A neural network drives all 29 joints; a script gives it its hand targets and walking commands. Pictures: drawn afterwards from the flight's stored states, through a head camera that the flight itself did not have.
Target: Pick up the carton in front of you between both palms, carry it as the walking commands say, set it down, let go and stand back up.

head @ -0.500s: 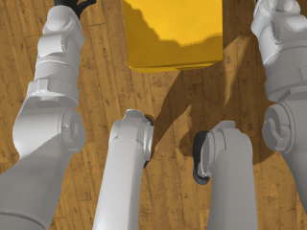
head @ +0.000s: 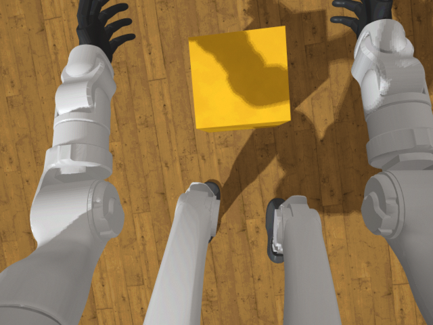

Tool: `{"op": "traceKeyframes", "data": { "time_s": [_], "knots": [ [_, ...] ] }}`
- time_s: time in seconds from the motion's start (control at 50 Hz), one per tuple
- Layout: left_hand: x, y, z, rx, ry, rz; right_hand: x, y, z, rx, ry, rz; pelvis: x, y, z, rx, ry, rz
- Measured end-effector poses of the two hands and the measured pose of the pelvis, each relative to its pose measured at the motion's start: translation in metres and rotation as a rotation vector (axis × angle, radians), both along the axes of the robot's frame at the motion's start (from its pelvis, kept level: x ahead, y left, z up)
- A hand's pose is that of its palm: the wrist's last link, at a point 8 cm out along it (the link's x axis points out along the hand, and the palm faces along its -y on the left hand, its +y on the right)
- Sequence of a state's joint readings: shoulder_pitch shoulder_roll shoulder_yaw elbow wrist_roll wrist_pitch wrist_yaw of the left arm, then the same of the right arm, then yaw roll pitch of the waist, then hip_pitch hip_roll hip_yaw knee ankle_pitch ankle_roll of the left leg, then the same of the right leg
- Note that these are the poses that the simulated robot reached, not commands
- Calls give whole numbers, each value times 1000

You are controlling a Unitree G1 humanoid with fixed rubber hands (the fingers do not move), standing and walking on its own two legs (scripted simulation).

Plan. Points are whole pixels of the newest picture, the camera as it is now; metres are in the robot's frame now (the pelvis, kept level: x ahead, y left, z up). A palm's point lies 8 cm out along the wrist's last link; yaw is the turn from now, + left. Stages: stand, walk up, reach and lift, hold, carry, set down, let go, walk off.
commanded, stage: set down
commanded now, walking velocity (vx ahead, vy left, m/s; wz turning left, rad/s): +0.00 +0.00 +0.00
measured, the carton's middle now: (239, 90) +0.52 +0.05 -0.42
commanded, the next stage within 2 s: let go in 0.24 s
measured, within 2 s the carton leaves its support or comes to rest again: neither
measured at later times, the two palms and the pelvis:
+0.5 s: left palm (36, 48) +0.46 +0.26 +0.02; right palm out of the picture +0.50 -0.15 +0.02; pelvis +0.04 +0.01 +0.13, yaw -1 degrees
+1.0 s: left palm out of the picture +0.29 +0.24 +0.14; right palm out of the picture +0.33 -0.21 +0.13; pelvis +0.09 +0.00 +0.22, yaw +1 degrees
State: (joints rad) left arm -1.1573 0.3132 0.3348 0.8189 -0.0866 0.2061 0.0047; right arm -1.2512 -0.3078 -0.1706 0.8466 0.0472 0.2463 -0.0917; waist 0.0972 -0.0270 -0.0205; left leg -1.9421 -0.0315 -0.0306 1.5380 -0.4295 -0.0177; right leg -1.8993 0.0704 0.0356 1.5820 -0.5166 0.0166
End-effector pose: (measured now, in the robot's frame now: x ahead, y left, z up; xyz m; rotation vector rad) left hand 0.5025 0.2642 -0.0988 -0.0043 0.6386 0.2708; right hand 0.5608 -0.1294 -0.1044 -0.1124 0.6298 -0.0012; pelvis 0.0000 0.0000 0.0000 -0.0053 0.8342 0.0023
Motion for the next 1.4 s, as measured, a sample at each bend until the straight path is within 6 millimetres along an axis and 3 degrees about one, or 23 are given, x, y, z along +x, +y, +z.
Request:
{"op": "traceKeyframes", "data": {
  "time_s": [0.2, 0.36, 0.5, 0.72, 0.98, 1.08, 1.24, 1.4],
  "knots": [
    [-1, -1, 62, 1, -3, -10, -3, -1, 61, 3, 2, 0, 12, 2, 58, -2, -12, 3],
    [-8, -3, 95, 21, 18, -50, -14, -5, 97, -25, 16, -7, 22, 5, 97, -5, -33, 4],
    [-45, -2, 118, 77, 99, -159, -63, -17, 120, -85, 58, -38, 38, 10, 134, -12, -100, 3],
    [-120, 5, 179, 85, 154, -195, -140, -38, 172, -86, 116, -38, 66, 15, 180, -6, -290, 6],
    [-208, -21, 238, 75, 159, -188, -221, -76, 227, -84, 132, -26, 93, 4, 217, 10, -560, 10],
    [-233, -31, 254, 74, 169, -193, -251, -91, 244, -83, 141, -26, 102, -3, 227, 19, -673, 10],
    [-242, -39, 263, 79, 181, -218, -281, -111, 262, -88, 154, -32, 110, -11, 232, 26, -806, 8],
    [-232, -42, 265, 82, 165, -234, -287, -114, 269, -83, 155, -43, 111, -11, 231, 24, -878, 1]
  ]
}}
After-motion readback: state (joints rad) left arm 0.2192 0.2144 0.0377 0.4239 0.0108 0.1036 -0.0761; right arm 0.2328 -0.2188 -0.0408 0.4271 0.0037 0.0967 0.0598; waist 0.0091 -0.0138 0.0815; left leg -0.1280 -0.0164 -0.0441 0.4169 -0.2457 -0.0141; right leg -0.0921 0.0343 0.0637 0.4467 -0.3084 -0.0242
